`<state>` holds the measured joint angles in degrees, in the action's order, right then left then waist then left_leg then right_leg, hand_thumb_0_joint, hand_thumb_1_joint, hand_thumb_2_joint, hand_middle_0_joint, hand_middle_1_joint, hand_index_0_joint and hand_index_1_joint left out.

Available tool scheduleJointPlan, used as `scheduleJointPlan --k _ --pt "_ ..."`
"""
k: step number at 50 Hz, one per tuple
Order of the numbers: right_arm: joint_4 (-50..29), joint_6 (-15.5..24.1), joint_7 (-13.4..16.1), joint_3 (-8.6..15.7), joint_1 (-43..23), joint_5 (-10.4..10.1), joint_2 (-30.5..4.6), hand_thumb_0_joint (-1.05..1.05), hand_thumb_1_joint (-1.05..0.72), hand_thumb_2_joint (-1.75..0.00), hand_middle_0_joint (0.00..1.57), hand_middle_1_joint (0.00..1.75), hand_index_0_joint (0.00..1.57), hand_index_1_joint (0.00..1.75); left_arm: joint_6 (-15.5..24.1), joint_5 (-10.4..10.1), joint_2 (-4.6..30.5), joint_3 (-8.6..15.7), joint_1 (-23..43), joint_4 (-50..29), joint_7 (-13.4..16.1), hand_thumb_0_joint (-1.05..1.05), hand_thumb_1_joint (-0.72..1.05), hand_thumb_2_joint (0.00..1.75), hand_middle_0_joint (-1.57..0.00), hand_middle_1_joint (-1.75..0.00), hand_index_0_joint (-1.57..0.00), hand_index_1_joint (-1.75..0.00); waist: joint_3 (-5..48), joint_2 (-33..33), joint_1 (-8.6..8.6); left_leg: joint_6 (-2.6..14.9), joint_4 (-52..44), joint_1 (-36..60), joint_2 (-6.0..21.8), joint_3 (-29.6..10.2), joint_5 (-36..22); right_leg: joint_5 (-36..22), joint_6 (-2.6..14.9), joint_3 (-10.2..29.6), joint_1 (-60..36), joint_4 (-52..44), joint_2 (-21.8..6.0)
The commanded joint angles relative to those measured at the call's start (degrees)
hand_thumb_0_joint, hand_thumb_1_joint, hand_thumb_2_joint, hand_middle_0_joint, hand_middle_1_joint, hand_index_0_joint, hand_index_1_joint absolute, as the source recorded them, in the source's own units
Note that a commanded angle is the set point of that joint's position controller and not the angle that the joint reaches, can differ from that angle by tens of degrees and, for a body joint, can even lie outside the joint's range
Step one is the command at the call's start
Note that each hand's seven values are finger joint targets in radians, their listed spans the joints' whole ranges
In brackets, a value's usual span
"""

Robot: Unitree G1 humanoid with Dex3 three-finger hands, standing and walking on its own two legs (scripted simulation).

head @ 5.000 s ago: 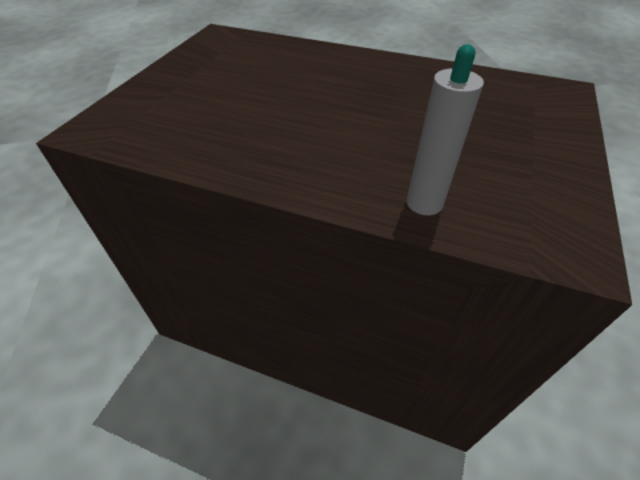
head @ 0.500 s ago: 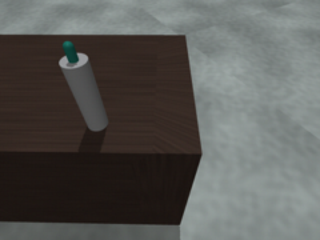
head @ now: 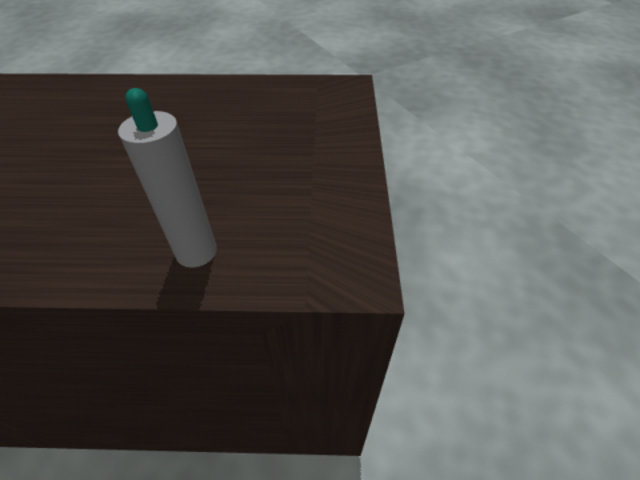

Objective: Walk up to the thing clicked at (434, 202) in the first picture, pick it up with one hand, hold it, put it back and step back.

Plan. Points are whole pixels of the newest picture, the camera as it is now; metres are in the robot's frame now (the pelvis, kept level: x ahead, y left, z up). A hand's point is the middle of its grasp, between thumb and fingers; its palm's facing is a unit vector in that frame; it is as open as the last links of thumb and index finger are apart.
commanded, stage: stand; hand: left
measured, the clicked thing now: (171, 186) +0.43 +0.20 +0.15
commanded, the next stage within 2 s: rise first in 0.78 s
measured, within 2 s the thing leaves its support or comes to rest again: neither
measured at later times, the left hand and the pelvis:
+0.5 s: hand out of the picture +0.07 +0.26 -0.15, palm faces -0.04 -0.93 -0.35, open 7.4 cm; pelvis +0.00 +0.00 +0.00, yaw +0 degrees
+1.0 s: hand out of the picture +0.12 +0.25 -0.15, palm faces +0.09 -0.94 -0.32, open 8.3 cm; pelvis -0.01 +0.00 -0.01, yaw +1 degrees
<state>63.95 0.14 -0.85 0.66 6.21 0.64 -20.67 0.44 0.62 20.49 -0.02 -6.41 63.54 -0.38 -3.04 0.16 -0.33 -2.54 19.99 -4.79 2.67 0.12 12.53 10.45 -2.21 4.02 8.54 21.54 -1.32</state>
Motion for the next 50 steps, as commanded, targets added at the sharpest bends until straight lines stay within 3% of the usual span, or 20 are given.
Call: scheduleJointPlan --k 1,13,17,43,44,45,46,47,48,49,50 --pt "-3.5 0.8 0.9 2.5 -1.6 -0.3 -12.1 0.0 -0.9 -0.9 0.2 0.3 0.2 0.3 1.1 -0.2 12.8 2.4 1.9 -3.3 0.9 0.0 0.9 0.9 -0.2 -0.3 -0.2 -0.3 2.7 -0.6 -0.02 3.21 -3.5 -0.1 4.4 -2.8 -5.6 -8.6 2.89 2.8 0.4 -3.8 -4.7" --pt "-3.6 0.8 0.8 2.7 -1.8 -0.1 -12.1 0.0 -0.9 -0.9 0.2 0.3 0.2 0.3 1.0 -0.1 12.9 2.5 2.1 -3.6 0.8 0.0 0.9 0.9 -0.2 -0.3 -0.2 -0.3 3.0 -0.2 0.01 3.23 -3.6 -0.1 4.6 -3.0 -4.3 -5.9 3.28 3.1 1.1 -3.7 -4.6" --pt "-3.6 0.7 0.9 2.8 -1.1 -0.1 -12.4 0.0 -0.9 -0.9 0.2 0.3 0.2 0.3 1.2 0.0 12.8 2.4 2.0 -3.7 0.8 0.0 0.9 0.9 -0.2 -0.3 -0.2 -0.3 4.6 -0.7 -0.32 3.51 -2.8 0.4 4.6 -2.7 -5.8 -9.2 3.28 3.4 -0.3 -3.4 -5.2" --pt "-3.8 0.9 1.0 2.7 -0.9 0.0 -12.1 0.0 -0.9 -0.9 0.2 0.3 0.2 0.3 1.0 0.0 12.8 2.5 1.7 -3.8 0.8 0.0 0.9 0.9 -0.2 -0.3 -0.2 -0.3 3.3 0.0 -0.12 3.41 -3.6 -0.1 4.5 -2.7 -4.7 -8.5 3.3 3.3 0.5 -3.3 -4.8" --pt "-3.7 0.8 0.9 2.7 -1.2 -0.1 -12.1 0.0 -0.82 -0.82 0.12 0.22 0.12 0.22 0.9 -0.1 12.7 2.4 1.6 -3.7 0.8 0.0 0.82 0.82 -0.12 -0.22 -0.12 -0.22 3.0 -0.1 -0.03 3.33 -3.7 0.0 4.6 -2.8 -5.3 -8.2 3.33 2.9 0.7 -3.1 -4.6" --pt "-23.8 7.9 1.7 -0.2 -21.3 -5.7 -0.9 0.0 -0.74 -0.74 0.05 0.14 0.05 0.14 5.4 -4.2 0.3 0.3 21.7 -23.8 1.1 0.0 0.74 0.74 -0.05 -0.14 -0.04 -0.14 6.9 0.0 -1.27 2.32 3.8 -9.5 -2.8 2.7 -4.1 -2.7 1.7 -4.7 4.5 1.3 1.1" --pt "-27.3 9.0 2.7 0.1 -20.0 -6.5 -3.3 0.0 -0.66 -0.66 0.05 0.06 0.05 0.06 7.6 -6.3 5.2 1.3 20.8 -25.7 2.8 0.0 0.66 0.66 -0.07 -0.07 -0.05 -0.09 8.9 -4.3 1.16 2.4 1.4 -6.8 -2.4 2.3 -1.7 0.8 1.68 -4.8 -0.1 -0.7 1.0" --pt "-20.5 8.6 3.9 3.1 -14.7 -6.2 -8.7 0.0 -0.58 -0.58 0.05 0.05 0.05 0.05 7.3 -5.9 10.3 4.2 14.1 -18.5 4.0 0.0 0.58 0.58 -0.07 -0.07 -0.04 -0.09 4.1 -2.7 -0.25 2.39 0.3 -7.5 -2.6 2.7 2.0 4.0 1.87 -4.7 2.7 -1.4 1.2" --pt "-15.6 7.7 4.1 5.7 -11.0 -5.9 -10.1 0.0 -0.5 -0.5 0.05 0.05 0.05 0.05 6.5 -5.9 13.5 8.3 8.2 -14.6 4.3 0.0 0.5 0.5 -0.07 -0.07 -0.05 -0.09 2.7 1.4 1.92 1.64 1.6 -10.1 -2.5 3.5 1.6 3.5 2.23 -4.8 2.7 -0.2 1.3" --pt "-14.8 7.6 4.6 7.6 -10.7 -5.8 -10.7 0.0 -0.42 -0.42 0.05 0.05 0.05 0.05 5.8 -5.8 12.4 9.7 5.0 -14.9 4.5 0.0 0.42 0.42 -0.07 -0.07 -0.05 -0.09 5.2 0.5 1.75 1.5 2.5 -10.0 -2.5 3.3 -1.6 0.6 2.37 -5.1 2.7 0.9 1.7" --pt "-16.1 8.3 5.1 8.0 -9.3 -5.3 -10.1 0.0 -0.34 -0.34 0.05 0.05 0.05 0.05 6.3 -5.6 10.7 8.8 4.7 -18.1 4.9 0.0 0.35 0.34 -0.06 -0.06 -0.05 -0.07 10.3 1.4 1.7 1.4 3.3 -7.8 -2.5 3.4 -4.7 -3.2 2.22 -4.8 1.2 1.6 1.5"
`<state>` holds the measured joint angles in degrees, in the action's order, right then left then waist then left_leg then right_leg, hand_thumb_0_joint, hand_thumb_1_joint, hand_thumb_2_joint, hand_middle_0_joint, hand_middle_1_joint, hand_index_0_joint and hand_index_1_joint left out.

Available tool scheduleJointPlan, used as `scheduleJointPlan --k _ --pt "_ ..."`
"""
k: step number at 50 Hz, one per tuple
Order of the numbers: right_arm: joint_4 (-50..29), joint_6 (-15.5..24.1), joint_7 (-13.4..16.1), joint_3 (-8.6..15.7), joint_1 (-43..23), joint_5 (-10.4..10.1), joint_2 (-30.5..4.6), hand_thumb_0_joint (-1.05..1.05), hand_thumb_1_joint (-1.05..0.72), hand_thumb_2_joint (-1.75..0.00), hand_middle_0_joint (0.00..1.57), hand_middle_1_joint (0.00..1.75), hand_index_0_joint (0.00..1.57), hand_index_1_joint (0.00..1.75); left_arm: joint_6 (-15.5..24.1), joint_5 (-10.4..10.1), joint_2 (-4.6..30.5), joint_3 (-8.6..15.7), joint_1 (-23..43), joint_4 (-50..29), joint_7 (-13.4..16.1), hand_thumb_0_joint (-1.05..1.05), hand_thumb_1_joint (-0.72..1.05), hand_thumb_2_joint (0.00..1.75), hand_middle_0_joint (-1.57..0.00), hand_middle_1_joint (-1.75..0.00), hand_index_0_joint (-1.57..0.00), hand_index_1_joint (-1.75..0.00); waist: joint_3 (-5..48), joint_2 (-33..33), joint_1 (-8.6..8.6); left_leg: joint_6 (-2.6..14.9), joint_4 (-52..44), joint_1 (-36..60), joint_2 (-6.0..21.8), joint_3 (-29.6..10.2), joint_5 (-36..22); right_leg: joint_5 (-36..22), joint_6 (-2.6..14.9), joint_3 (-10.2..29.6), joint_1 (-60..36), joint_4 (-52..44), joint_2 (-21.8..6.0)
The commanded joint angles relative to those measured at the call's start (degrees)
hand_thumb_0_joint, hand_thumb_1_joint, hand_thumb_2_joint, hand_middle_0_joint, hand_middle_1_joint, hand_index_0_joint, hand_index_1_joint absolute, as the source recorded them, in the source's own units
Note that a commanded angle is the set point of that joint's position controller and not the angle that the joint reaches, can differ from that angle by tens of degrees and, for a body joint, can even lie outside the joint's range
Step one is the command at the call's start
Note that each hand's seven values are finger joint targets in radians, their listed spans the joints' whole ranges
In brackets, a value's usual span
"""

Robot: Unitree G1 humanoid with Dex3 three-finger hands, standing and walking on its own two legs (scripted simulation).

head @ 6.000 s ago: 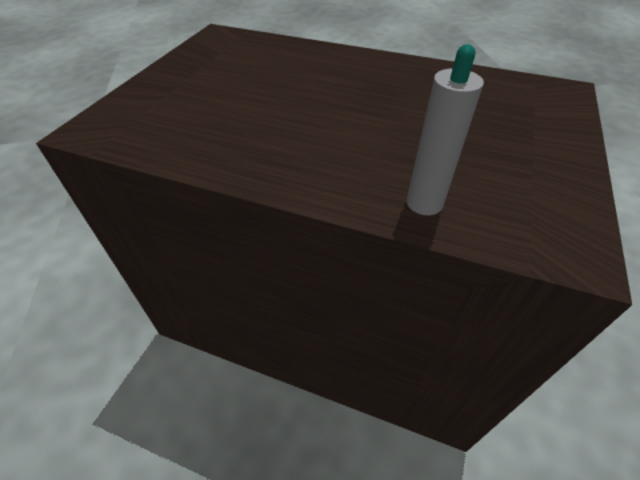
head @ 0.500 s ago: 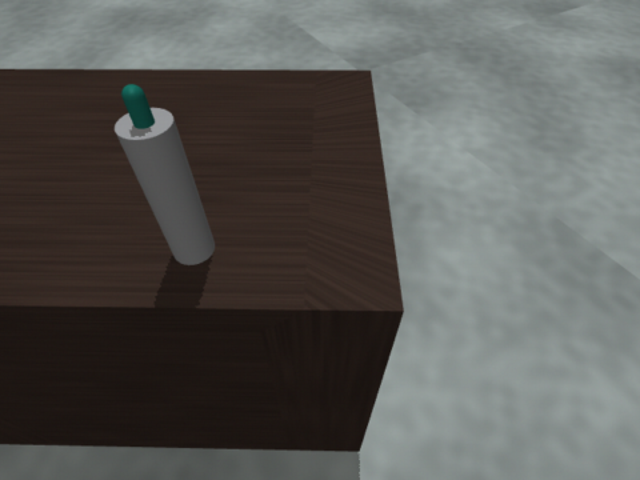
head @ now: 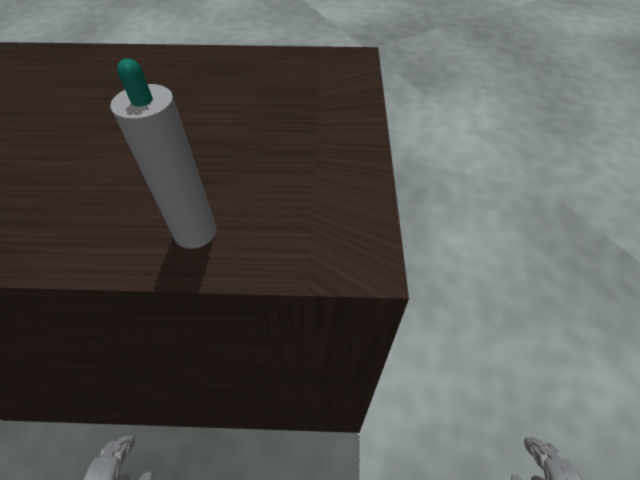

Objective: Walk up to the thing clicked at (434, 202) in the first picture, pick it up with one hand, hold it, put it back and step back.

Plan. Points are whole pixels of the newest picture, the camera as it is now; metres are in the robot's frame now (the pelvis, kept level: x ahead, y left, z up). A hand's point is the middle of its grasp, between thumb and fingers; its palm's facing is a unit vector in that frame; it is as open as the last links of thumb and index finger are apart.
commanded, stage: rise first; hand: left
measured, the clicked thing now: (167, 164) +0.44 +0.19 +0.15
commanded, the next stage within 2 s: go down in 1.82 s
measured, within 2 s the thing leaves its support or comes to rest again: neither
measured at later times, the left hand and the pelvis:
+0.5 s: hand (92, 408) +0.20 +0.27 +0.01, palm faces +0.33 -0.87 -0.36, open 16.9 cm; pelvis +0.02 +0.01 +0.00, yaw +2 degrees
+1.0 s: hand (21, 404) +0.18 +0.27 +0.12, palm faces +0.40 -0.80 -0.45, open 17.6 cm; pelvis +0.00 +0.00 +0.00, yaw +3 degrees
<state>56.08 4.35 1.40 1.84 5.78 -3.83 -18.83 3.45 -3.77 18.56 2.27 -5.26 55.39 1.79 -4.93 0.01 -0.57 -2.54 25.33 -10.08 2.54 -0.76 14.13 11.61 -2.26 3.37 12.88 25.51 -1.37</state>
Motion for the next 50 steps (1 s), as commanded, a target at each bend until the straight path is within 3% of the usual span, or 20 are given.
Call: scheduleJointPlan --k 1,2,4,6,8,10,12,14,18,22,23,24,26,27,28,33,34,45,47,50 --pt "-9.5 4.6 3.0 6.7 -9.4 -0.3 -10.8 0.0 -0.26 -0.26 0.05 0.05 0.05 0.05 4.1 -0.7 13.3 6.9 8.8 -15.3 3.1 0.0 0.29 0.26 -0.06 -0.07 -0.06 -0.07 16.2 3.0 1.3 1.59 -1.5 -1.4 -2.4 3.9 -8.2 -6.8 2.17 -4.1 -4.0 -1.5 1.4" --pt "-10.5 4.7 3.3 8.0 -5.7 0.1 -11.2 0.0 -0.23 -0.21 0.05 0.05 0.05 0.05 4.0 0.0 14.8 9.2 4.3 -17.1 3.6 0.0 0.23 0.24 -0.06 -0.07 -0.06 -0.07 18.4 2.8 1.54 1.78 -1.1 -0.2 -2.5 3.5 -10.8 -9.2 2.12 -4.3 -4.8 -1.4 1.6" --pt "-8.5 3.4 2.6 10.1 3.7 1.6 -8.8 0.0 -0.12 -0.17 0.05 0.05 0.05 0.05 2.8 1.7 11.3 10.7 -5.6 -13.6 2.9 0.0 0.14 0.18 -0.05 -0.06 -0.07 -0.05 14.5 2.4 1.23 2.04 -1.4 -1.9 -2.8 3.4 -11.9 -10.3 2.35 -4.6 -3.5 -2.0 1.8" --pt "-12.3 3.3 2.5 8.7 1.0 1.6 -7.5 0.0 -0.01 -0.14 0.05 0.05 0.05 0.05 3.1 1.5 10.5 10.3 -2.1 -20.3 2.7 0.0 0.04 0.13 -0.05 -0.06 -0.07 -0.04 16.8 1.1 1.52 1.92 -1.7 -0.2 -2.9 3.5 -14.0 -12.0 1.92 -4.9 -5.3 -2.2 1.8" --pt "-14.1 2.6 2.2 6.8 2.1 1.4 -4.1 0.0 0.11 -0.11 0.05 0.05 0.05 0.05 2.5 1.3 10.4 11.0 -4.0 -24.6 2.6 0.0 -0.06 0.09 -0.04 -0.05 -0.06 -0.03 15.4 2.1 1.87 1.81 -2.0 -0.6 -3.1 4.0 -14.3 -12.1 1.79 -5.2 -5.0 -2.7 1.4" --pt "-17.6 2.4 2.0 5.7 2.7 1.2 -2.4 0.0 0.18 -0.09 0.05 0.05 0.05 0.05 2.4 0.9 7.4 9.4 -5.7 -29.4 2.1 0.0 -0.15 0.09 -0.04 -0.05 -0.05 -0.04 13.1 0.8 1.73 1.99 -2.4 -1.1 -3.0 4.0 -13.6 -11.3 1.7 -5.6 -3.8 -3.1 1.3" --pt "-23.0 2.8 2.2 5.8 0.5 1.3 -3.7 0.0 0.3 -0.06 0.05 0.05 0.05 0.05 3.0 0.9 8.5 9.9 -3.6 -36.6 2.3 0.0 -0.26 0.07 -0.04 -0.04 -0.04 -0.04 12.1 2.0 1.58 1.89 -3.2 -1.0 -2.9 4.0 -11.3 -8.7 1.87 -5.7 -3.4 -3.6 1.2" --pt "-27.3 3.6 2.3 4.2 -1.9 1.4 -2.3 0.0 0.41 -0.04 0.05 0.05 0.05 0.05 3.7 0.9 6.3 7.8 -1.9 -43.1 2.4 0.0 -0.37 0.05 -0.04 -0.04 -0.03 -0.05 10.5 1.8 1.72 1.9 -4.1 -1.1 -2.6 3.4 -9.0 -6.1 2.1 -6.0 -2.8 -3.9 1.6" --pt "-31.5 4.6 3.0 6.8 1.4 2.0 -5.2 0.0 0.51 -0.01 0.05 0.05 0.05 0.05 4.7 0.9 10.9 13.4 -6.4 -53.6 3.6 0.0 -0.53 0.03 -0.04 -0.04 -0.03 -0.06 12.1 3.2 2.12 1.68 -3.8 0.9 -2.4 3.1 -11.3 -8.0 2.29 -6.3 -5.3 -3.3 1.8" --pt "-30.7 5.0 2.9 7.3 2.8 2.5 -3.6 0.0 0.53 -0.01 0.05 0.05 0.05 0.05 5.2 1.0 9.6 15.0 -11.3 -57.8 3.5 0.0 -0.55 0.02 -0.04 -0.04 -0.03 -0.06 10.5 2.6 3.1 1.71 -3.1 1.5 -2.5 3.1 -14.7 -11.0 2.31 -6.5 -6.8 -3.0 1.6" --pt "-29.5 4.6 2.6 7.1 4.9 2.5 -2.1 0.0 0.53 -0.01 0.05 0.05 0.05 0.05 5.2 1.1 8.1 13.8 -13.3 -59.0 3.1 0.0 -0.56 0.02 -0.04 -0.04 -0.03 -0.06 9.6 2.7 2.67 1.72 -3.3 1.8 -2.6 3.1 -15.2 -11.6 2.36 -6.7 -6.4 -2.9 1.6" --pt "-31.6 4.7 2.5 8.0 4.8 2.5 -3.3 0.0 0.53 -0.01 0.05 0.05 0.05 0.05 5.6 0.9 9.1 15.3 -13.9 -60.7 2.9 0.0 -0.55 0.03 -0.04 -0.04 -0.03 -0.06 9.1 0.5 2.46 1.89 -3.2 1.7 -2.5 3.0 -15.3 -11.7 2.12 -6.9 -6.3 -3.1 1.7" --pt "-30.2 4.3 1.9 8.5 8.1 2.6 -2.5 0.0 0.55 0.0 0.05 0.05 0.05 0.05 6.0 0.8 8.0 14.8 -16.9 -63.4 2.1 0.0 -0.53 0.01 -0.04 -0.04 -0.03 -0.05 8.2 0.8 2.24 2.02 -3.2 1.9 -2.8 3.2 -15.3 -12.1 2.06 -7.1 -6.2 -3.3 1.6" --pt "-29.0 4.1 1.5 7.4 9.4 2.5 -0.8 0.0 0.54 0.0 0.05 0.05 0.05 0.05 6.3 0.9 7.7 14.8 -17.2 -64.6 1.7 0.0 -0.54 0.01 -0.04 -0.04 -0.03 -0.05 7.2 1.0 2.52 1.85 -3.6 2.0 -2.7 3.1 -14.9 -11.5 2.09 -7.3 -5.5 -3.2 1.7" --pt "-29.7 4.0 1.4 9.0 8.7 2.3 -1.9 0.0 0.55 0.0 0.05 0.05 0.05 0.05 6.6 0.7 8.4 15.7 -17.9 -65.7 1.4 0.0 -0.54 0.02 -0.04 -0.04 -0.02 -0.05 6.7 1.0 2.45 1.95 -3.4 1.8 -2.8 3.3 -14.9 -11.5 2.01 -7.3 -5.3 -3.4 1.5" --pt "-29.2 4.0 0.8 9.4 2.6 2.6 -1.9 0.0 0.55 0.0 0.05 0.05 0.05 0.05 8.5 0.6 10.4 18.5 -14.7 -72.3 0.8 0.0 -0.55 0.02 -0.04 -0.04 -0.02 -0.05 6.2 3.3 3.98 1.7 -4.3 0.7 -2.8 2.7 -12.6 -8.6 2.21 -7.2 -5.7 -3.6 1.4" --pt "-30.7 4.4 1.0 10.8 1.8 2.7 -4.0 0.0 0.55 0.0 0.05 0.05 0.05 0.05 9.0 0.6 10.5 18.7 -14.5 -72.8 0.8 0.0 -0.56 0.02 -0.04 -0.04 -0.02 -0.06 6.5 2.8 3.14 1.66 -4.4 1.2 -2.7 2.7 -11.8 -8.0 2.14 -7.1 -5.8 -3.7 1.5" --pt "-26.7 5.4 1.5 12.4 2.9 3.2 -3.9 0.0 0.56 0.0 0.05 0.05 0.05 0.05 13.5 0.7 11.8 22.5 -17.3 -76.8 0.7 0.0 -0.55 0.01 -0.04 -0.04 -0.03 -0.05 6.2 0.9 3.71 2.52 -4.3 1.4 -3.6 2.9 -6.9 -3.6 1.72 -7.0 -5.4 -4.8 0.9" --pt "-27.0 5.7 1.3 11.1 2.3 3.1 -2.7 0.0 0.57 0.0 0.05 0.05 0.05 0.05 14.3 0.6 12.1 23.3 -16.9 -77.5 0.5 0.0 -0.54 0.01 -0.04 -0.03 -0.03 -0.04 4.5 0.4 4.08 2.44 -4.7 0.4 -3.5 2.7 -5.8 -2.4 1.69 -7.4 -4.8 -4.9 1.2" --pt "-25.9 5.9 1.6 13.2 2.5 3.1 -5.0 0.0 0.57 0.0 0.05 0.05 0.05 0.05 15.1 0.5 12.9 24.3 -15.6 -77.3 0.4 0.0 -0.54 0.01 -0.04 -0.03 -0.03 -0.04 4.8 -0.1 3.74 2.58 -4.9 0.9 -3.6 2.6 -4.6 -1.3 1.61 -7.1 -4.3 -5.2 1.0"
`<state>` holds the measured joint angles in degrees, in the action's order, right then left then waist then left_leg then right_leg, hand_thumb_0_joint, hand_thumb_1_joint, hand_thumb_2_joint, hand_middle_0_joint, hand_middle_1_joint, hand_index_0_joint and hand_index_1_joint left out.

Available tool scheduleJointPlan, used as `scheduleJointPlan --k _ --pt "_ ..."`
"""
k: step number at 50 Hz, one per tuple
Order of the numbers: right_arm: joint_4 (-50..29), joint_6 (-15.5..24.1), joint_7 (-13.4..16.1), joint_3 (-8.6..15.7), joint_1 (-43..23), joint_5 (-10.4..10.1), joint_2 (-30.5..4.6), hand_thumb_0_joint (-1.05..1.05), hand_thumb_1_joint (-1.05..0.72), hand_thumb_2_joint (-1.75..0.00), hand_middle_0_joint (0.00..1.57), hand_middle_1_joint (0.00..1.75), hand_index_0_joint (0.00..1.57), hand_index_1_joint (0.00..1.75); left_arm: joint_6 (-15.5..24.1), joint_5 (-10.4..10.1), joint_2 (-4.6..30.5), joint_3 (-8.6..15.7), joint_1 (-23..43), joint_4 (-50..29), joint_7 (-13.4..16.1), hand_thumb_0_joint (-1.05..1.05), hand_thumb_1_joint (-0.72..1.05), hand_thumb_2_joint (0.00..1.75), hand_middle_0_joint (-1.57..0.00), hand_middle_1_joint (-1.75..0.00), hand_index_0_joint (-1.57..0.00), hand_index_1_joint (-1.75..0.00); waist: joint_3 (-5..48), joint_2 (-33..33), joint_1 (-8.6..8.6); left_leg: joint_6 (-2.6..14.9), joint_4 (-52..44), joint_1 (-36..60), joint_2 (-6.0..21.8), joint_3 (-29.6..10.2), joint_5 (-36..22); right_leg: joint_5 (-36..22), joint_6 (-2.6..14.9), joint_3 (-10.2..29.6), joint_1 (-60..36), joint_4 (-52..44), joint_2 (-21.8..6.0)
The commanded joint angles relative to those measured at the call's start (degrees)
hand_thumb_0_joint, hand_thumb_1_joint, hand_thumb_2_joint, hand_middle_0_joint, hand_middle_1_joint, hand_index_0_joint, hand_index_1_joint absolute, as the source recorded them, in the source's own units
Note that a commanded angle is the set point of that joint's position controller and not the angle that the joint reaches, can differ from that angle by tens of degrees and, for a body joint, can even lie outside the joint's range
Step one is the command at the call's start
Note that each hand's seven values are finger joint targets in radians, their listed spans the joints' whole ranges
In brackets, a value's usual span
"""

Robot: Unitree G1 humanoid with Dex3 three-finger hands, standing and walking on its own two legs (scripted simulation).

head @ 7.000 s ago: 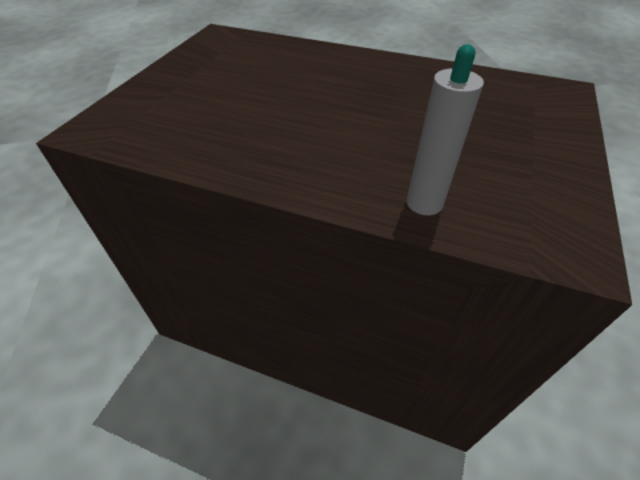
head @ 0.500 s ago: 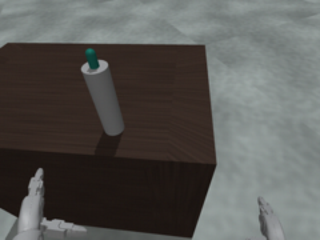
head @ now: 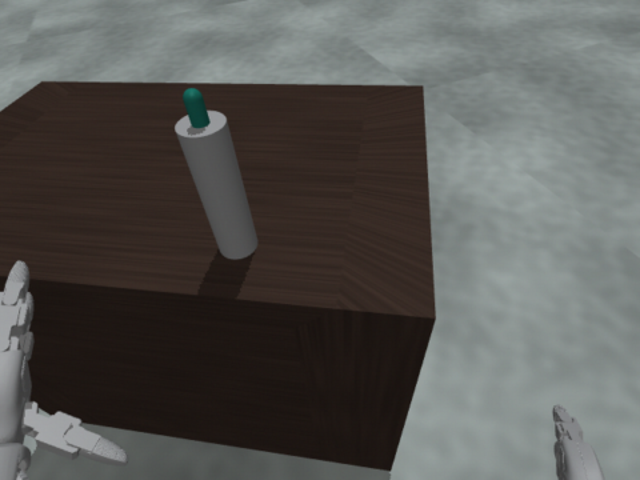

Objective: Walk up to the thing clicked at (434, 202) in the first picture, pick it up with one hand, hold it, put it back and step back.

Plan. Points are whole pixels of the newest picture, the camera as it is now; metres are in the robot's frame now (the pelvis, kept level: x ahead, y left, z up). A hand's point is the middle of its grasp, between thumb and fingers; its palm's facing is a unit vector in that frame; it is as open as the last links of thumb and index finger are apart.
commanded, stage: rise first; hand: left
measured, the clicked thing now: (218, 180) +0.45 +0.17 +0.15
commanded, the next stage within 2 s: go down in 0.82 s
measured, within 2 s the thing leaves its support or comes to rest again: neither
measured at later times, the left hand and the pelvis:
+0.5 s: hand (52, 349) +0.19 +0.26 +0.17, palm faces +0.41 -0.79 -0.46, open 17.5 cm; pelvis -0.01 +0.00 +0.00, yaw +0 degrees
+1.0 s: hand (39, 334) +0.18 +0.25 +0.20, palm faces +0.43 -0.78 -0.45, open 17.6 cm; pelvis -0.01 +0.00 +0.00, yaw +0 degrees
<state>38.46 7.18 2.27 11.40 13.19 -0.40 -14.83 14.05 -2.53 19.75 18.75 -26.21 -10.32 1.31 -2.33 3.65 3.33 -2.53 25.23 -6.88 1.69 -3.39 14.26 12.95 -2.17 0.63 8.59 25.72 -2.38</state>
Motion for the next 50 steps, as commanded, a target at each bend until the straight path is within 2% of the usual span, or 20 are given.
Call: scheduleJointPlan --k 1,7,9,11,13,15,18,21,23,29,33,36,38,39,44,46,47,48,49,50 --pt "-7.8 3.1 0.6 2.6 -5.3 -0.5 -7.2 0.0 0.58 0.0 0.05 0.05 0.05 0.05 4.9 -0.8 11.8 8.0 5.7 -12.2 0.8 0.0 -0.53 0.0 -0.03 -0.02 -0.03 -0.03 1.5 -3.4 0.16 2.71 -4.8 -2.9 -3.0 5.4 -3.9 -1.8 1.48 -4.4 0.2 -5.6 1.8" --pt "-7.5 4.1 1.0 3.7 -6.4 -0.4 -9.0 0.0 0.58 0.0 0.05 0.05 0.05 0.05 6.4 -0.7 13.3 9.5 9.2 -13.2 1.0 0.0 -0.53 0.01 -0.04 -0.03 -0.03 -0.04 3.0 -3.4 -0.31 2.75 -5.0 -2.2 -3.0 5.1 -4.0 -2.1 1.36 -4.3 0.3 -5.3 1.9" --pt "-5.0 4.1 0.7 2.2 -5.4 -0.3 -6.7 0.0 0.57 -0.01 0.05 0.05 0.05 0.05 6.9 -0.6 12.5 8.9 9.1 -13.0 0.9 0.0 -0.53 0.01 -0.04 -0.03 -0.03 -0.04 2.5 -2.2 0.09 2.64 -5.2 -2.7 -2.8 4.8 -3.2 -1.5 1.52 -4.4 -0.1 -5.0 1.9" --pt "-7.4 4.5 0.8 3.7 -7.4 -0.4 -9.0 0.0 0.58 -0.01 0.05 0.05 0.05 0.05 7.3 -0.6 12.9 9.2 9.1 -13.4 1.1 0.0 -0.52 0.02 -0.04 -0.03 -0.03 -0.04 3.9 -2.4 0.13 2.56 -5.1 -2.3 -2.9 4.7 -4.1 -2.2 1.55 -4.5 -0.9 -4.7 1.9" --pt "-7.5 4.6 0.7 2.4 -6.2 -0.6 -7.1 0.0 0.57 -0.01 0.05 0.05 0.05 0.05 7.7 -0.5 13.0 9.4 8.4 -13.9 1.1 0.0 -0.53 0.02 -0.04 -0.03 -0.03 -0.04 4.6 -2.4 0.28 2.6 -4.9 -1.5 -3.0 4.8 -5.4 -3.3 1.5 -4.4 -1.1 -4.7 1.8" --pt "-6.0 4.6 0.9 4.1 -4.1 -0.4 -8.9 0.0 0.56 -0.02 0.05 0.05 0.05 0.05 8.0 -0.6 13.5 10.5 8.3 -13.7 1.1 0.0 -0.53 0.02 -0.04 -0.03 -0.03 -0.04 4.1 -2.5 0.09 2.47 -4.8 -1.9 -2.8 4.8 -5.6 -3.8 1.54 -4.5 -1.1 -4.5 1.9" --pt "-9.2 5.0 0.6 2.8 -6.1 -0.7 -7.8 0.0 0.56 -0.02 0.05 0.05 0.05 0.05 8.4 -0.7 13.3 10.3 8.7 -15.8 1.1 0.0 -0.54 0.03 -0.04 -0.04 -0.03 -0.05 5.6 -2.3 0.46 2.37 -4.6 -1.3 -2.8 4.8 -7.7 -5.6 1.55 -4.7 -2.2 -4.3 2.0" --pt "-8.5 4.6 0.2 1.6 -5.5 -1.0 -5.6 0.0 0.55 -0.03 0.05 0.05 0.05 0.05 8.7 -0.9 12.2 9.2 8.3 -15.5 0.8 0.0 -0.56 0.04 -0.05 -0.04 -0.03 -0.05 2.7 -2.1 0.51 2.46 -5.1 -2.5 -3.0 5.0 -5.8 -3.8 1.58 -4.5 -0.9 -4.9 1.8" --pt "-8.6 4.6 0.4 3.6 -4.8 -0.9 -7.9 0.0 0.55 -0.03 0.05 0.05 0.05 0.05 8.8 -0.9 13.4 10.4 8.7 -15.7 0.9 0.0 -0.56 0.04 -0.05 -0.04 -0.03 -0.06 3.1 -2.2 0.38 2.44 -5.3 -2.4 -2.9 4.9 -5.8 -3.9 1.59 -4.5 -1.4 -4.8 1.9" --pt "-9.6 4.9 0.0 3.1 -4.3 -1.1 -7.0 0.0 0.55 -0.04 0.05 0.05 0.05 0.05 9.5 -1.1 13.5 11.3 9.8 -17.3 0.7 0.0 -0.56 0.06 -0.05 -0.04 -0.03 -0.06 2.6 -1.0 0.46 2.34 -5.3 -2.5 -2.8 5.1 -5.7 -4.0 1.64 -4.6 -1.3 -4.5 2.0" --pt "-10.3 5.0 -0.1 2.0 -3.7 -1.3 -5.7 0.0 0.55 -0.04 0.05 0.05 0.05 0.05 9.7 -1.1 12.5 10.1 10.2 -18.9 0.4 0.0 -0.57 0.07 -0.05 -0.04 -0.03 -0.07 2.0 -1.3 0.26 2.4 -5.4 -2.4 -2.8 5.1 -5.3 -3.5 1.65 -4.8 -0.7 -4.5 2.1" --pt "-11.2 5.1 0.1 3.8 -4.3 -1.2 -7.9 0.0 0.53 -0.05 0.05 0.05 0.05 0.05 9.7 -1.1 13.6 11.4 10.2 -19.0 0.6 0.0 -0.58 0.07 -0.05 -0.05 -0.03 -0.07 3.2 -1.8 0.48 2.35 -5.3 -2.3 -2.7 4.8 -5.2 -3.4 1.69 -4.8 -1.1 -4.5 2.1" --pt "-10.8 5.1 -0.3 1.6 -3.7 -1.3 -5.0 0.0 0.53 -0.05 0.05 0.05 0.05 0.05 9.9 -1.1 13.0 11.0 10.5 -19.6 0.4 0.0 -0.57 0.07 -0.05 -0.05 -0.04 -0.07 3.2 -1.2 0.82 2.36 -5.3 -2.6 -2.7 4.8 -5.2 -3.4 1.77 -4.8 -1.6 -4.3 2.0" --pt "-13.0 5.3 0.0 3.4 -4.5 -1.2 -7.5 0.0 0.53 -0.06 0.05 0.05 0.05 0.05 10.0 -1.1 13.6 11.4 10.5 -19.2 0.5 0.0 -0.58 0.08 -0.06 -0.05 -0.03 -0.07 3.4 -1.7 0.19 2.3 -5.2 -2.3 -2.7 4.9 -5.4 -3.5 1.64 -4.7 -1.3 -4.4 2.2" --pt "-11.4 4.9 -0.1 2.9 -2.5 -1.2 -6.5 0.0 0.52 -0.07 0.05 0.05 0.05 0.05 10.0 -1.1 14.0 12.3 10.2 -19.4 0.7 0.0 -0.6 0.08 -0.06 -0.06 -0.04 -0.08 3.6 -1.4 0.7 2.09 -5.1 -2.1 -2.6 4.8 -6.6 -4.4 1.84 -4.8 -1.7 -4.1 2.1" --pt "-14.3 5.1 -0.3 2.3 -4.3 -1.4 -6.0 0.0 0.51 -0.05 0.05 0.05 0.05 0.05 10.3 -1.3 13.4 11.7 11.0 -19.6 0.5 0.0 -0.54 0.01 -0.08 -0.06 -0.08 -0.05 3.3 -2.8 0.57 2.36 -5.0 -2.2 -2.9 5.0 -5.6 -3.5 1.62 -4.7 -1.5 -4.8 1.9" --pt "-10.5 4.3 -0.7 2.3 -2.9 -0.2 -5.0 0.0 0.57 -0.05 0.05 0.05 0.05 0.05 12.0 -2.0 8.9 10.9 9.1 -16.5 -1.1 0.0 -0.58 0.09 -0.05 -0.04 -0.01 -0.08 4.5 -6.4 -0.32 2.31 -2.1 -4.1 -2.7 4.7 -5.3 -2.8 1.24 -4.6 -0.2 -2.6 2.0" --pt "-16.6 5.0 -0.4 3.1 -5.9 -1.3 -7.3 0.0 0.52 -0.05 0.05 0.05 0.05 0.05 11.1 -1.3 15.1 13.2 11.8 -19.5 0.1 0.0 -0.56 0.01 -0.08 -0.05 -0.08 -0.04 2.6 -1.6 1.2 2.12 -5.3 -2.7 -2.9 5.0 -4.9 -2.7 1.65 -4.6 -1.3 -4.5 1.9" --pt "-10.1 4.0 -1.0 2.8 -3.0 -0.3 -5.4 0.0 0.53 -0.05 0.05 0.05 0.05 0.05 12.8 -2.0 9.9 11.7 10.8 -16.6 -1.4 0.0 -0.59 0.04 -0.09 -0.06 -0.07 -0.08 3.5 -4.2 -0.49 2.06 -2.4 -4.6 -2.8 4.9 -3.6 -1.2 1.46 -4.5 1.0 -2.5 2.1" --pt "-11.0 3.6 -1.2 1.5 -3.3 -0.2 -4.0 0.0 0.53 -0.05 0.05 0.05 0.05 0.05 13.3 -2.0 11.0 12.3 10.9 -15.5 -2.0 0.0 -0.61 0.04 -0.08 -0.07 -0.07 -0.09 4.7 -3.9 0.2 2.14 -1.8 -4.3 -2.9 4.9 -4.9 -2.2 1.38 -4.4 0.5 -2.1 1.8"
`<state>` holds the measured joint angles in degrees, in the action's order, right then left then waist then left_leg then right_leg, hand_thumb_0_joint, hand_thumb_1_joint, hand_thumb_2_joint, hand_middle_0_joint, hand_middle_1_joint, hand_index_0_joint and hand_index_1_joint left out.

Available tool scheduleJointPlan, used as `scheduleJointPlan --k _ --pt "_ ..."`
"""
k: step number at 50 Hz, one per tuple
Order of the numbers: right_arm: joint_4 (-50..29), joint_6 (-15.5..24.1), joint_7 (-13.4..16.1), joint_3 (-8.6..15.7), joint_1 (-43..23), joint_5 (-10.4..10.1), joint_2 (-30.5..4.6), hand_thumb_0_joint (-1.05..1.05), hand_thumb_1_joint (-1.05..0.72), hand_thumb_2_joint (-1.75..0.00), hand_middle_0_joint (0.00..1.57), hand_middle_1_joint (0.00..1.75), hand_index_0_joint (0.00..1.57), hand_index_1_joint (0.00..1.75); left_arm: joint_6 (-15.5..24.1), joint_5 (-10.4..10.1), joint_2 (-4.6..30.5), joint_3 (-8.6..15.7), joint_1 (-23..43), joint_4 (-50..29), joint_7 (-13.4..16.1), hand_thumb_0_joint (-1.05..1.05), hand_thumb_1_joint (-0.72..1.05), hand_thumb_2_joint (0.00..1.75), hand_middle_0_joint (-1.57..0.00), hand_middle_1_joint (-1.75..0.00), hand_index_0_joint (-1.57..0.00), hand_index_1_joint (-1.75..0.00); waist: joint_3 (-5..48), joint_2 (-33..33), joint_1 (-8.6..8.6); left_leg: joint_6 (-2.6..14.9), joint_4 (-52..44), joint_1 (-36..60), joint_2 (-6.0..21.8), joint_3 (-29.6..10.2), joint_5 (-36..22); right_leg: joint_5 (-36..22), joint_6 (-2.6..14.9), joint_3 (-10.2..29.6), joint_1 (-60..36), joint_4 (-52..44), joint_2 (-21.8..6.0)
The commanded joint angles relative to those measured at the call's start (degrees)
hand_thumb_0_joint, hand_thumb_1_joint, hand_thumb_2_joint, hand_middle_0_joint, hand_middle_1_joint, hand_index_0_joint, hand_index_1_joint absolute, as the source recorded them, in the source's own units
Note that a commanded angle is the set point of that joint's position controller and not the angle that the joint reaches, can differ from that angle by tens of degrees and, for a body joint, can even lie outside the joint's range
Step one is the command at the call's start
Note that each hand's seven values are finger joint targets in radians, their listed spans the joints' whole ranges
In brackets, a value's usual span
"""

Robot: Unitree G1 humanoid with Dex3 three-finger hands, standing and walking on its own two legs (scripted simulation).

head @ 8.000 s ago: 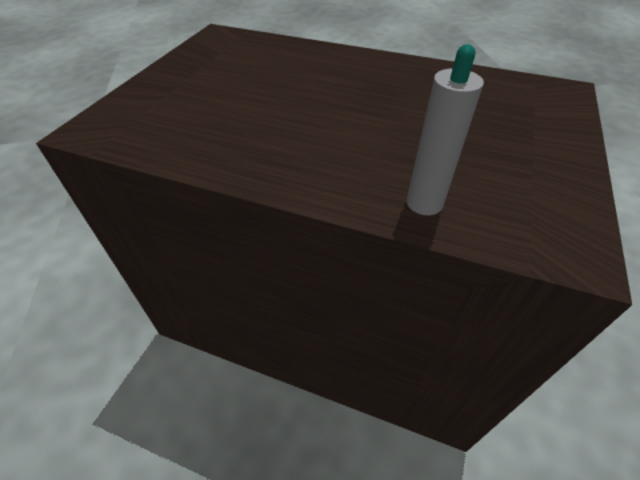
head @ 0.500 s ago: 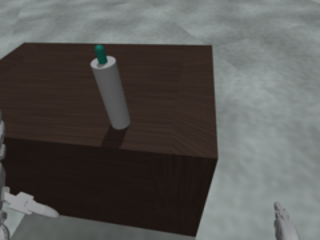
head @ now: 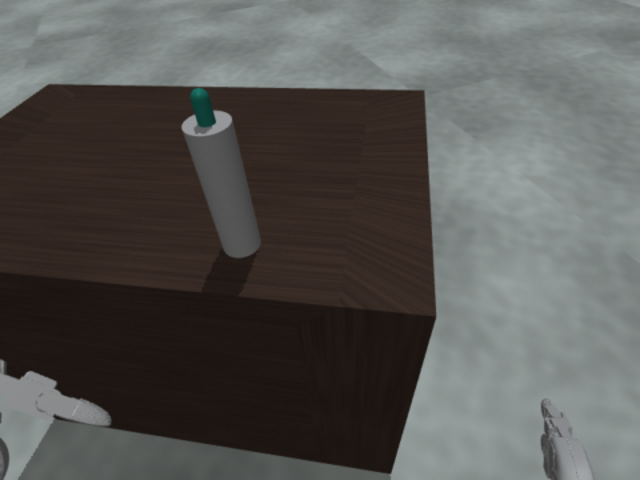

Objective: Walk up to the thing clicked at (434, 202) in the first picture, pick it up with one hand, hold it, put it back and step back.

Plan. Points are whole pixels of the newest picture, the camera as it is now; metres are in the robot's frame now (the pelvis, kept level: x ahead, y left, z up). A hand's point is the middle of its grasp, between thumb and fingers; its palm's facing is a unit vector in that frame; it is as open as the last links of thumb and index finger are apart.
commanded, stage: go down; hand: left
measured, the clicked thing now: (223, 179) +0.46 +0.17 +0.16
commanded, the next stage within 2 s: none
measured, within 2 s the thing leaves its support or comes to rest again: neither
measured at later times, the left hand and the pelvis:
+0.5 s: hand (44, 232) +0.29 +0.31 +0.21, palm faces +0.26 -0.92 -0.28, open 17.5 cm; pelvis +0.00 +0.01 +0.00, yaw +0 degrees
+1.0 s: hand (44, 213) +0.33 +0.33 +0.21, palm faces +0.18 -0.97 -0.17, open 17.6 cm; pelvis +0.00 +0.01 -0.01, yaw +0 degrees
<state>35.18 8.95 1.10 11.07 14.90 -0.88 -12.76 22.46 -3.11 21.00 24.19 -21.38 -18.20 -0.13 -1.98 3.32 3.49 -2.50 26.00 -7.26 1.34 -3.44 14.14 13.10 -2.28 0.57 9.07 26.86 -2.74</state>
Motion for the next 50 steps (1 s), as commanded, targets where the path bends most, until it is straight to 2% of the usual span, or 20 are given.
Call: scheduleJointPlan --k 1,5,10,15,19,21,23,24,26,32,35,37,38,39,40,42,44,46,48,50 --pt "-8.5 1.5 0.1 3.0 -7.1 0.2 -7.5 0.0 0.54 -0.05 0.05 0.05 0.05 0.05 4.9 -2.0 11.1 8.4 8.3 -6.9 -0.8 0.0 -0.61 0.04 -0.08 -0.07 -0.07 -0.08 3.0 -3.7 -0.17 2.05 -2.7 -5.0 -2.9 5.2 -3.3 -0.9 1.33 -4.3 1.6 -3.6 2.0" --pt "-9.1 0.9 0.6 3.2 -8.5 0.2 -8.7 0.0 0.54 -0.05 0.05 0.05 0.05 0.05 4.1 -2.6 13.6 8.9 14.5 -4.8 -1.9 0.0 -0.58 0.05 -0.08 -0.07 -0.07 -0.08 4.1 -2.6 -1.49 2.13 -1.9 -5.4 -3.0 5.1 -2.5 -1.1 1.24 -3.9 2.5 -2.7 1.8" --pt "-7.2 1.1 2.3 0.7 -10.9 -0.3 -7.7 0.0 0.56 -0.05 0.05 0.05 0.05 0.05 1.0 -4.0 18.5 8.3 28.9 0.5 -5.2 0.0 -0.53 0.05 -0.08 -0.04 -0.06 -0.06 3.7 -1.6 -3.24 2.68 -2.2 -6.6 -3.3 4.8 3.5 3.6 0.88 -3.4 4.7 -3.3 1.5" --pt "-5.6 1.3 3.8 -1.2 -9.3 -0.7 -7.3 0.0 0.56 -0.05 0.05 0.05 0.05 0.05 -4.0 -6.5 23.2 9.4 35.9 11.1 -10.9 0.0 -0.54 0.03 -0.08 -0.04 -0.07 -0.05 9.3 -1.1 -3.97 2.97 -0.8 -4.5 -3.5 4.5 -2.2 -2.3 0.98 -3.2 3.3 -2.5 1.3" --pt "-5.6 1.1 4.3 -2.7 -9.7 -1.2 -7.2 0.0 0.56 -0.05 0.05 0.05 0.05 0.05 -7.0 -9.1 29.0 13.4 43.6 15.0 -15.0 0.0 -0.56 0.05 -0.08 -0.06 -0.07 -0.07 14.7 1.7 -2.42 2.53 -0.3 -3.9 -3.1 4.1 -8.3 -7.5 1.53 -3.4 0.4 -1.5 1.6" --pt "-5.9 1.4 4.0 -5.6 -10.4 -1.4 -4.3 0.0 0.55 -0.05 0.05 0.05 0.05 0.05 -8.9 -10.1 27.4 12.4 45.2 18.0 -17.1 0.0 -0.57 0.06 -0.07 -0.06 -0.06 -0.07 13.4 2.0 -1.85 2.31 -0.6 -5.2 -2.9 4.0 -8.9 -7.5 1.87 -3.7 0.7 -1.3 1.9" --pt "-4.5 1.5 4.4 -3.9 -9.9 -1.5 -6.5 0.0 0.55 -0.05 0.05 0.05 0.05 0.05 -11.3 -10.6 27.1 11.9 44.8 22.6 -18.8 0.0 -0.59 0.04 -0.07 -0.05 -0.06 -0.06 13.6 2.7 -2.22 2.2 -0.8 -4.9 -2.6 3.9 -9.0 -7.3 2.08 -3.6 1.2 -1.2 2.0" --pt "-6.7 1.7 4.3 -5.5 -10.6 -1.4 -5.8 0.0 0.55 -0.05 0.05 0.05 0.05 0.05 -12.3 -10.6 25.9 10.6 44.9 23.5 -19.6 0.0 -0.59 0.04 -0.07 -0.04 -0.06 -0.06 13.7 1.9 -2.29 2.16 -0.9 -4.9 -2.4 3.7 -10.0 -7.9 2.09 -3.8 1.0 -1.1 2.1" --pt "-7.4 1.9 4.0 -4.7 -9.7 -1.4 -7.4 0.0 0.55 -0.05 0.05 0.05 0.05 0.05 -14.0 -10.1 25.4 9.2 44.7 24.3 -20.7 0.0 -0.58 0.03 -0.07 -0.03 -0.05 -0.05 12.8 2.2 -2.24 1.86 -1.2 -5.3 -2.1 3.7 -10.2 -7.6 2.44 -3.8 2.2 -1.1 2.4" --pt "-10.1 2.9 3.7 -2.9 -8.5 -0.7 -9.3 0.0 0.54 -0.05 0.05 0.05 0.05 0.05 -13.8 -10.1 28.0 12.3 50.2 19.5 -20.8 0.0 -0.59 0.02 -0.07 -0.03 -0.06 -0.04 15.0 0.3 -1.8 1.49 -0.9 -4.5 -1.2 2.9 -9.9 -6.9 2.14 -3.8 2.3 -0.5 3.1" --pt "-3.0 2.5 3.5 -4.3 -5.1 -0.5 -6.2 0.0 0.54 -0.05 0.05 0.05 0.05 0.05 -13.9 -9.9 25.6 10.4 52.6 21.5 -20.3 0.0 -0.58 0.03 -0.07 -0.04 -0.06 -0.05 13.1 2.4 -1.96 1.3 -0.7 -5.2 -1.3 3.0 -8.9 -6.0 2.25 -3.5 4.6 -0.3 3.0" --pt "-4.4 3.1 3.8 -3.2 -6.7 -0.4 -7.8 0.0 0.54 -0.05 0.05 0.05 0.05 0.05 -14.2 -9.6 27.8 11.1 54.6 21.9 -20.0 0.0 -0.56 0.05 -0.07 -0.04 -0.05 -0.05 14.7 2.6 -2.47 1.57 0.0 -4.7 -1.7 3.5 -8.8 -6.3 2.11 -3.1 4.2 -0.4 2.7" --pt "-5.2 3.3 3.7 -4.9 -8.0 -0.4 -6.3 0.0 0.55 -0.05 0.05 0.05 0.05 0.05 -14.5 -8.9 28.8 11.1 55.2 22.0 -19.9 0.0 -0.56 0.04 -0.06 -0.04 -0.06 -0.05 15.3 3.0 -1.76 1.71 0.3 -5.1 -2.0 3.8 -8.9 -6.6 2.03 -3.0 3.3 -0.6 2.5" --pt "-4.7 3.3 4.0 -4.0 -7.4 -0.4 -7.8 0.0 0.55 -0.05 0.05 0.05 0.05 0.05 -14.9 -8.5 31.8 12.7 56.6 22.6 -19.7 0.0 -0.55 0.05 -0.06 -0.03 -0.05 -0.04 15.2 3.9 -2.52 1.72 0.4 -5.3 -2.0 3.9 -9.3 -7.2 2.02 -2.8 3.5 -0.5 2.4" --pt "-4.7 3.5 4.1 -4.5 -9.0 -0.5 -7.0 0.0 0.55 -0.05 0.05 0.05 0.05 0.05 -15.3 -8.1 30.8 10.8 58.6 24.0 -20.2 0.0 -0.55 0.04 -0.06 -0.03 -0.05 -0.04 14.6 4.3 -3.07 1.88 0.3 -5.1 -2.2 4.1 -8.3 -6.6 2.03 -2.8 4.3 -0.7 2.4" --pt "-3.4 4.0 4.8 -4.5 -10.2 -0.5 -7.8 0.0 0.55 -0.05 0.05 0.05 0.05 0.05 -15.6 -8.6 33.3 12.2 62.3 25.6 -21.0 0.0 -0.58 0.05 -0.06 -0.04 -0.05 -0.05 14.4 3.3 -3.19 2.29 0.1 -5.6 -2.3 3.9 -6.6 -5.6 1.89 -2.9 4.2 -0.8 2.4" --pt "-1.1 4.5 4.9 -6.8 -9.6 -0.7 -5.4 0.0 0.55 -0.05 0.05 0.05 0.05 0.05 -16.5 -9.5 32.4 10.8 64.6 29.3 -22.9 0.0 -0.57 0.05 -0.06 -0.04 -0.05 -0.05 14.5 4.6 -3.6 2.45 0.0 -5.8 -2.3 3.8 -6.2 -5.7 1.9 -2.9 4.9 -0.7 2.3" --pt "0.2 4.8 5.5 -6.4 -9.4 -0.8 -6.1 0.0 0.55 -0.05 0.05 0.05 0.05 0.05 -18.3 -10.1 29.6 7.4 64.3 37.5 -25.2 0.0 -0.61 0.04 -0.07 -0.04 -0.06 -0.05 14.2 2.2 -5.1 2.9 0.0 -5.7 -2.5 3.7 -4.9 -4.8 1.79 -2.9 6.5 -1.2 2.3" --pt "0.1 5.4 6.2 -5.8 -9.1 -0.6 -8.5 0.0 0.55 -0.05 0.05 0.05 0.05 0.05 -19.3 -10.0 35.2 9.8 66.4 39.9 -26.7 0.0 -0.61 0.04 -0.06 -0.03 -0.06 -0.04 15.2 2.6 -5.09 2.86 -0.2 -5.9 -2.5 3.5 -4.8 -4.8 1.76 -3.0 6.9 -1.3 2.3" --pt "-1.0 5.7 6.3 -7.5 -10.2 -0.7 -7.3 0.0 0.56 -0.05 0.05 0.05 0.05 0.05 -20.2 -10.2 34.3 8.1 68.3 43.5 -28.4 0.0 -0.61 0.04 -0.06 -0.03 -0.06 -0.04 14.6 2.6 -4.85 2.97 -0.6 -6.1 -2.5 3.3 -2.2 -2.2 1.79 -3.4 8.1 -1.8 2.5"
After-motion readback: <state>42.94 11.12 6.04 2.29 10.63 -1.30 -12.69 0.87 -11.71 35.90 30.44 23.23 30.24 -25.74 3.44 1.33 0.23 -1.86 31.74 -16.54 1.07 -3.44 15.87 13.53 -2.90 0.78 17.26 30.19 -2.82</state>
